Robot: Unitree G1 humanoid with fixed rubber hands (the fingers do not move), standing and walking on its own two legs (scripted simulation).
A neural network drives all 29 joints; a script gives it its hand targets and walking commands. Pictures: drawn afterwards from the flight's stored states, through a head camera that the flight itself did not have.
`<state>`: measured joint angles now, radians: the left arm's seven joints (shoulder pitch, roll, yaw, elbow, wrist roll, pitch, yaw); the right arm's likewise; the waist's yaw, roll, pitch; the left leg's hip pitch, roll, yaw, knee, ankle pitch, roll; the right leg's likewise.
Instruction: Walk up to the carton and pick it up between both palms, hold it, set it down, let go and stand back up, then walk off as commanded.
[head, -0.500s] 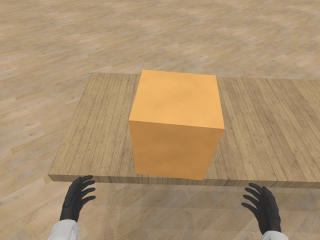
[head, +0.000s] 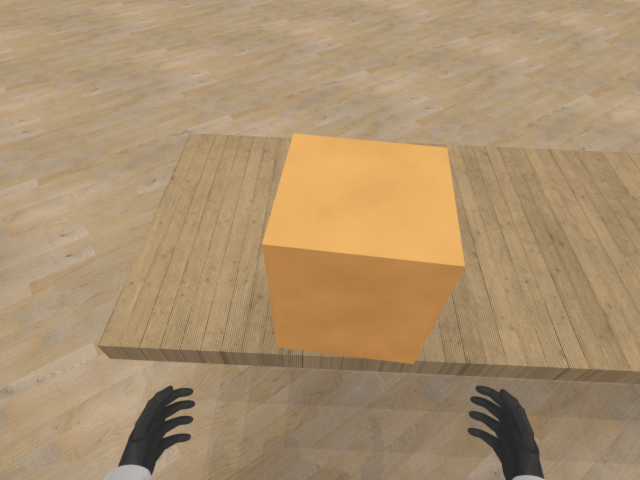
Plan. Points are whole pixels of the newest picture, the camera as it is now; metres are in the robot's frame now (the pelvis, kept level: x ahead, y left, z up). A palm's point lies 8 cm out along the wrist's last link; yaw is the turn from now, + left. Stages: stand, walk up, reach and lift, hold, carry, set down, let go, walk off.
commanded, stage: let go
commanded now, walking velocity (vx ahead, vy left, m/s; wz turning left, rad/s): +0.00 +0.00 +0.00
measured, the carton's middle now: (356, 254) +0.43 -0.05 +0.03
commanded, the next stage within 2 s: stand in 0.30 s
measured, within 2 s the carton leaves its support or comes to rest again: neither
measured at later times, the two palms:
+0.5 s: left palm out of the picture +0.15 +0.24 -0.08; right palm out of the picture +0.12 -0.26 -0.08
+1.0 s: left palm out of the picture +0.11 +0.25 -0.07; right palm out of the picture +0.08 -0.30 -0.08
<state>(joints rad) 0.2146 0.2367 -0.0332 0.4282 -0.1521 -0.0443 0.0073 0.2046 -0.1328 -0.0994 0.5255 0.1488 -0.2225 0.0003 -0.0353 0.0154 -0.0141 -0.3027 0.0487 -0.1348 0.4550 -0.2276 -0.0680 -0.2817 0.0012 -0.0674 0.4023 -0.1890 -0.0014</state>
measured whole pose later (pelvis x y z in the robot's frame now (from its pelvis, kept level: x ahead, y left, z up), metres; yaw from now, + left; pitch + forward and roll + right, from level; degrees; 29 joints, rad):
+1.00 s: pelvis -0.03 -0.01 -0.01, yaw +0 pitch -2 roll +0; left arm 0.28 0.34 -0.03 0.56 0.00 -0.01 -0.01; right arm 0.28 -0.30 -0.10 0.63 -0.01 0.00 0.03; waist -0.03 0.02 -0.01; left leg -0.26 0.04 -0.13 0.50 -0.23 -0.07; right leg -0.27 -0.01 -0.07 0.52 -0.22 -0.01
